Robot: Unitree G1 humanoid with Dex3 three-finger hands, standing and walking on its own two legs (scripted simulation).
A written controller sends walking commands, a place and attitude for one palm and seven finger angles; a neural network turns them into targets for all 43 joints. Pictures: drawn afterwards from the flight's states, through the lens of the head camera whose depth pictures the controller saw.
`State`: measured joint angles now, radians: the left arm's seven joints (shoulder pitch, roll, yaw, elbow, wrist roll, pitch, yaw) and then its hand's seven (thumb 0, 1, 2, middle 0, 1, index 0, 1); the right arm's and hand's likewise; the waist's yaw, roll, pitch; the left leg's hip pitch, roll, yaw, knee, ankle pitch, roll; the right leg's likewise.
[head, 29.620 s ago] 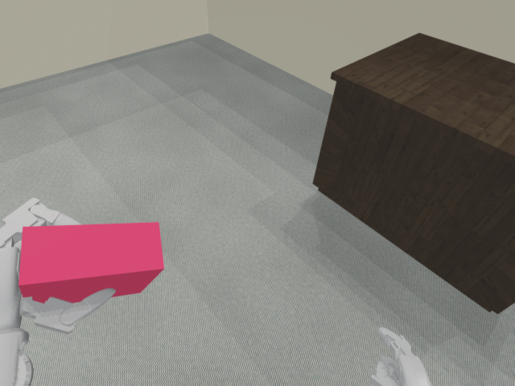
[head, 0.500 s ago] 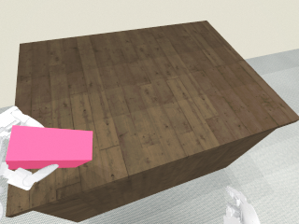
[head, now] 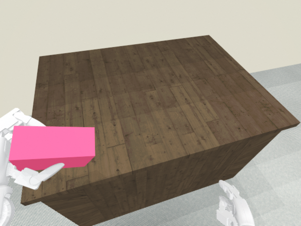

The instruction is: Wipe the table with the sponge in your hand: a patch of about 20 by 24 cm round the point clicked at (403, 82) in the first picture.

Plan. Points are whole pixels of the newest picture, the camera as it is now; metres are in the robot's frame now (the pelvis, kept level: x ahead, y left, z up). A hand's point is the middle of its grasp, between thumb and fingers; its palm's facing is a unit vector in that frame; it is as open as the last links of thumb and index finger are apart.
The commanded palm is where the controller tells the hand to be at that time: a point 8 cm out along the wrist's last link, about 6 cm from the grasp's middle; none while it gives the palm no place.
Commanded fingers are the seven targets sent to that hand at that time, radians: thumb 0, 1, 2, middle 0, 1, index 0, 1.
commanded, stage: come to a stop and stand still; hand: left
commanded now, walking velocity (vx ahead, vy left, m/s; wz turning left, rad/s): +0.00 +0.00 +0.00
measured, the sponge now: (67, 149) +0.24 +0.20 +0.13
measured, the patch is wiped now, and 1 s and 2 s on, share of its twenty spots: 0.00 0.00 0.00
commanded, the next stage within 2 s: look again from close up in 0.24 s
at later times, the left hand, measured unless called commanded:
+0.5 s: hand (37, 153) +0.21 +0.24 +0.16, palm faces +0.34 -0.87 -0.35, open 10.0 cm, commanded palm +0.15 +0.28 +0.18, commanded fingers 0.00 0.10 1.30 -1.20 -1.60 -1.20 -1.60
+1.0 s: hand (53, 151) +0.22 +0.22 +0.15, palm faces +0.21 -0.80 -0.56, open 10.0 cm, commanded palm +0.17 +0.27 +0.18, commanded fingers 0.00 0.10 1.30 -1.20 -1.60 -1.20 -1.60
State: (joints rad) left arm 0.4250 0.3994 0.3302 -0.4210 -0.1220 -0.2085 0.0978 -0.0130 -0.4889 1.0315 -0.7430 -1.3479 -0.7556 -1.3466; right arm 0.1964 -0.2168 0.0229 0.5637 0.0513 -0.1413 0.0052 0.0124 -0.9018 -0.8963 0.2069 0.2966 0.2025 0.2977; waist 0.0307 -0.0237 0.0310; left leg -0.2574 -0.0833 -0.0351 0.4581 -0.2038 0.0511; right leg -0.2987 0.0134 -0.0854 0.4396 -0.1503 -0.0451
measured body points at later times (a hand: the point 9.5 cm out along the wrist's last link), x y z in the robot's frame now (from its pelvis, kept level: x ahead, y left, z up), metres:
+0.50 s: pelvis -0.01 +0.00 +0.00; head +0.00 +0.01 +0.45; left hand +0.18 +0.28 +0.18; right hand +0.17 -0.23 -0.07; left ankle +0.02 +0.08 -0.74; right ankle +0.05 -0.09 -0.74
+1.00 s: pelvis +0.01 -0.01 -0.01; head +0.00 -0.03 +0.44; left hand +0.20 +0.26 +0.18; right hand +0.20 -0.24 -0.08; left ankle +0.02 +0.08 -0.74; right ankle +0.05 -0.09 -0.74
